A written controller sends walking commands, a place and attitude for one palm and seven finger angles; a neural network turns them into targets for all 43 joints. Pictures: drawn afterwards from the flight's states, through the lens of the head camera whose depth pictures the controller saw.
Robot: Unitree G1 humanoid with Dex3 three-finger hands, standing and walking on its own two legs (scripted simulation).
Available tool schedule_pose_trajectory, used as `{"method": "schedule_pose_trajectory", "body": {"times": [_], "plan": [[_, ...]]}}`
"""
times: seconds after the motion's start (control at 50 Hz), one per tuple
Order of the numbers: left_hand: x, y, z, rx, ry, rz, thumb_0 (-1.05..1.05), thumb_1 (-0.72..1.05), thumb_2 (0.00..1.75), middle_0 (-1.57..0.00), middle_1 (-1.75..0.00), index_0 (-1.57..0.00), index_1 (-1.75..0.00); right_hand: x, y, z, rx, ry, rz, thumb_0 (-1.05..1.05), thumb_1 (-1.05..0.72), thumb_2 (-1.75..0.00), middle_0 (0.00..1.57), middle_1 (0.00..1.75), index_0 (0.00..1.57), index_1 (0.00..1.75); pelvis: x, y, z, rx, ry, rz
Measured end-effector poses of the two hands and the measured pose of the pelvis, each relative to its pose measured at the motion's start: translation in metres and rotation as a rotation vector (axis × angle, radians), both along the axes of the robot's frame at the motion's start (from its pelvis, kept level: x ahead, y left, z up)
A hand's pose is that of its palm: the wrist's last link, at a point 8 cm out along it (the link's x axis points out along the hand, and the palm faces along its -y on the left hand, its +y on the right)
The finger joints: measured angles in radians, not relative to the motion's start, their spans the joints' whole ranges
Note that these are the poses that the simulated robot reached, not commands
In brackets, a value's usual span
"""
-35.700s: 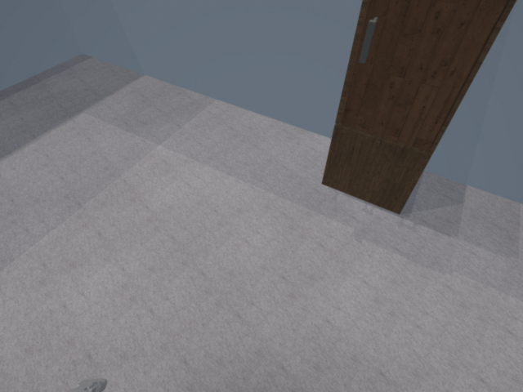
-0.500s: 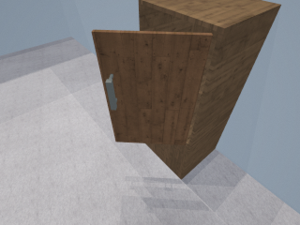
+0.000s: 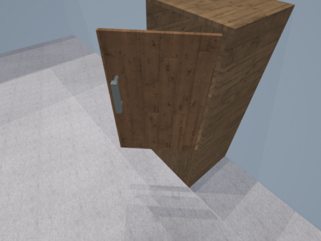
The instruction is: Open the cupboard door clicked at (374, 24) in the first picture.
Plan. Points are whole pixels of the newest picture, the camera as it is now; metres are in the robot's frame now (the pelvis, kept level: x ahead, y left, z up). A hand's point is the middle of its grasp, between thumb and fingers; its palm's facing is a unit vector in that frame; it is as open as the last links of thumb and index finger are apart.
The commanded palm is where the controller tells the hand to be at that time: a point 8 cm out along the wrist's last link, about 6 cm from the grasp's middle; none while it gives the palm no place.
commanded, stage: look again from close up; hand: left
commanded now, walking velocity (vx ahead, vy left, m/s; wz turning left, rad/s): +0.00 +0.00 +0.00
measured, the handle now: (117, 94) +0.60 +0.19 +0.02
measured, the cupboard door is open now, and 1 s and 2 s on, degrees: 47 47 47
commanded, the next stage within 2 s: shuffle to correct the standing spot in 0.44 s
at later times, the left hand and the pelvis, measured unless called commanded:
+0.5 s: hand out of the picture +0.03 +0.22 -0.17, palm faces -0.02 -0.97 -0.26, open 7.3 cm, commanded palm none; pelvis +0.01 +0.01 +0.00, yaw +0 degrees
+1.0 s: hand out of the picture +0.03 +0.15 -0.18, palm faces +0.01 -0.99 -0.14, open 7.3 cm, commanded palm none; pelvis +0.06 +0.00 +0.00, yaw -1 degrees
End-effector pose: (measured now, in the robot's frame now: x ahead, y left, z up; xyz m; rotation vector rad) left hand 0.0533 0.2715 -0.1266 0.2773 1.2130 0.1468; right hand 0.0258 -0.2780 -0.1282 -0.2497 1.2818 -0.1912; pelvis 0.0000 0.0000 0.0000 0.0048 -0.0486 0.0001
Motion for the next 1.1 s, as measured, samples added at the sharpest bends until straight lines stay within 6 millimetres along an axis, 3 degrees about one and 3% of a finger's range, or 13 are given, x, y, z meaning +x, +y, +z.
{"method": "schedule_pose_trajectory", "body": {"times": [0.22, 0.62, 0.74, 0.94, 1.02, 1.1], "plan": [[-0.018, -0.008, -0.009, -0.03, 0.064, 0.026, 0.0, 0.9, 0.9, -0.21, -0.29, -0.21, -0.3, -0.012, 0.019, -0.004, 0.03, 0.056, -0.026, 0.01, -0.9, -0.9, 0.2, 0.3, 0.2, 0.3, 0.002, 0.003, 0.002, -0.003, 0.001, 0.001], [-0.021, -0.001, -0.008, -0.023, 0.096, 0.056, 0.0, 0.9, 0.9, -0.2, -0.29, -0.21, -0.3, 0.029, 0.032, -0.002, 0.035, 0.001, 0.002, 0.01, -0.9, -0.9, 0.2, 0.3, 0.2, 0.3, 0.014, 0.012, 0.003, -0.002, 0.011, 0.0], [-0.024, -0.017, -0.015, -0.06, 0.134, 0.065, 0.0, 0.91, 0.9, -0.2, -0.29, -0.2, -0.3, 0.028, 0.046, -0.009, 0.07, 0.023, -0.016, 0.01, -0.9, -0.9, 0.19, 0.3, 0.2, 0.3, 0.029, 0.011, 0.001, 0.001, 0.015, -0.012], [-0.029, -0.06, -0.024, -0.138, 0.23, 0.098, 0.0, 0.91, 0.9, -0.2, -0.29, -0.2, -0.3, 0.016, 0.068, -0.019, 0.123, 0.126, -0.078, 0.01, -0.9, -0.9, 0.2, 0.3, 0.2, 0.3, 0.061, 0.003, -0.001, -0.008, 0.024, -0.02], [-0.022, -0.07, -0.023, -0.146, 0.225, 0.103, 0.0, 0.9, 0.9, -0.2, -0.29, -0.2, -0.3, 0.017, 0.071, -0.019, 0.122, 0.14, -0.097, 0.01, -0.91, -0.9, 0.2, 0.3, 0.2, 0.3, 0.062, 0.001, 0.0, -0.007, 0.03, -0.019], [-0.016, -0.067, -0.025, -0.127, 0.201, 0.097, 0.01, 0.91, 0.9, -0.21, -0.29, -0.21, -0.3, 0.017, 0.065, -0.021, 0.108, 0.127, -0.113, 0.02, -0.91, -0.9, 0.2, 0.3, 0.2, 0.3, 0.053, 0.002, -0.003, -0.005, 0.028, -0.025]]}}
